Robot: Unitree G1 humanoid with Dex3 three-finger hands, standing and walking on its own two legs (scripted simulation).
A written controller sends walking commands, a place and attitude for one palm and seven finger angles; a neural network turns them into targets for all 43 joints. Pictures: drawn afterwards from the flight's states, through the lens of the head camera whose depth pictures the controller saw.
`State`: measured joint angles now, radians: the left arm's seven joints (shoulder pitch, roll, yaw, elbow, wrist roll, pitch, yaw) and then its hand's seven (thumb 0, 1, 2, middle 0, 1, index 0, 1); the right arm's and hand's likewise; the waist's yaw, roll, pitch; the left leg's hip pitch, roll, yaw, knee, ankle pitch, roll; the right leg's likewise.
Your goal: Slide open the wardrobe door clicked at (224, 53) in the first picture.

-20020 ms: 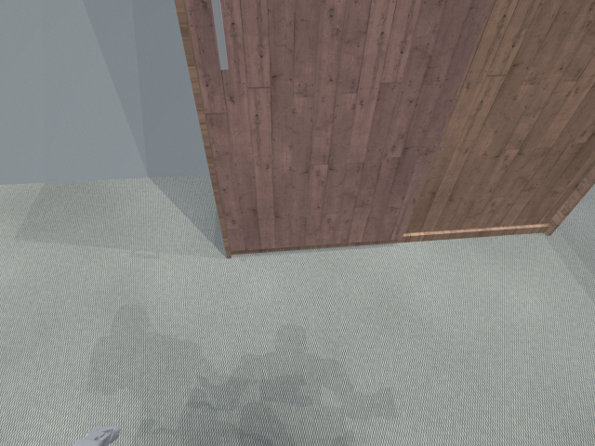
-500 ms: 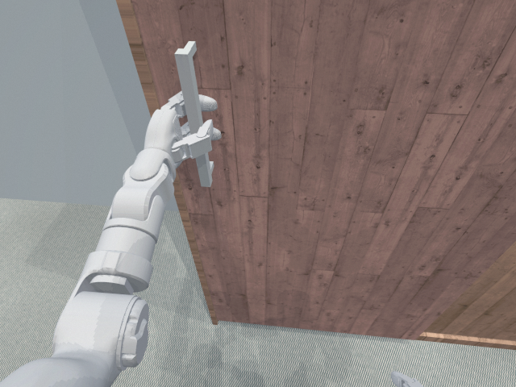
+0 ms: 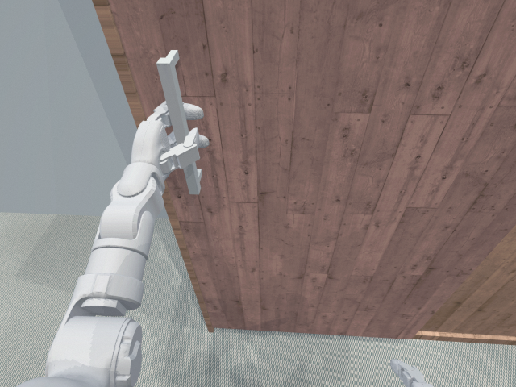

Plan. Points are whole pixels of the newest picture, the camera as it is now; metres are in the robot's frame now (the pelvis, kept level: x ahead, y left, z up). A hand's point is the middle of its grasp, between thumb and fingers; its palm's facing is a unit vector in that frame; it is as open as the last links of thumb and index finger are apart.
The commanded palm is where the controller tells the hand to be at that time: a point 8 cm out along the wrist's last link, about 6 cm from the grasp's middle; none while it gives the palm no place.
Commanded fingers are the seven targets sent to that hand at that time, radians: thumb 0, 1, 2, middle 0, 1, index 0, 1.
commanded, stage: grip the handle and tug to test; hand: left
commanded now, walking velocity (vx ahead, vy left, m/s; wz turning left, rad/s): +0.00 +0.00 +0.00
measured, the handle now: (185, 130) +0.47 +0.12 +0.19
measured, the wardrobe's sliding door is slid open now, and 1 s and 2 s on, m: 0.00 0.00 0.01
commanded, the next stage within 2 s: tug the door sideways, standing still in 0.20 s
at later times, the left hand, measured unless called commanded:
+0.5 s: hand (192, 151) +0.41 +0.10 +0.19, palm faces -0.04 -1.00 -0.01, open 5.7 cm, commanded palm +0.38 +0.13 +0.20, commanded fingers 0.00 0.90 0.90 -0.45 -1.40 -0.45 -1.40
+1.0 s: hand (194, 154) +0.41 +0.10 +0.18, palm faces +0.00 -0.99 -0.11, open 5.9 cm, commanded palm +0.39 +0.12 +0.20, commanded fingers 0.00 0.90 0.90 -0.45 -1.40 -0.45 -1.40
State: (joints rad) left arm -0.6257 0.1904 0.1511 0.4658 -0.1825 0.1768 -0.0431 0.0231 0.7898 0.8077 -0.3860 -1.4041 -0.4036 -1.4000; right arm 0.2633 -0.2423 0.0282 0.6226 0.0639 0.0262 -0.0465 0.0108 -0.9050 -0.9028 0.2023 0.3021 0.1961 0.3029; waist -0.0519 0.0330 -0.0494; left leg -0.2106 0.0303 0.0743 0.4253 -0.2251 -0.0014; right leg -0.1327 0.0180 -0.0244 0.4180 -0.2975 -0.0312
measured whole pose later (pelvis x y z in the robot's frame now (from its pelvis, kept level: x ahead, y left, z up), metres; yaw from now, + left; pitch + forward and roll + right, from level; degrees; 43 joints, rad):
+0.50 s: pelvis +0.04 -0.01 +0.00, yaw +2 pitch +2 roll +1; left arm -0.46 0.15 0.07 0.09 -0.19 0.37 -0.03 0.03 0.77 0.83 -0.35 -1.37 -0.32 -1.36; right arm 0.16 -0.26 0.03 0.60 0.05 0.07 -0.04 0.01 -0.91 -0.90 0.20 0.30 0.19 0.30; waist 0.01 0.03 -0.06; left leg -0.18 0.02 0.02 0.43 -0.28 -0.01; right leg -0.09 0.01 -0.06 0.42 -0.35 -0.04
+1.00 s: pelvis +0.02 -0.01 -0.01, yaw +7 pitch +2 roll +1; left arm -0.60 0.12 -0.05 0.27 -0.12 0.22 0.03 0.00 0.78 0.83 -0.35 -1.37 -0.22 -1.40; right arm 0.17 -0.21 0.04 0.65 0.03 0.03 -0.02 0.01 -0.90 -0.90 0.20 0.30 0.20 0.30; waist 0.03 0.03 -0.03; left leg -0.26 -0.02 -0.04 0.50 -0.28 -0.01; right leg -0.13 0.00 -0.06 0.48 -0.39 -0.02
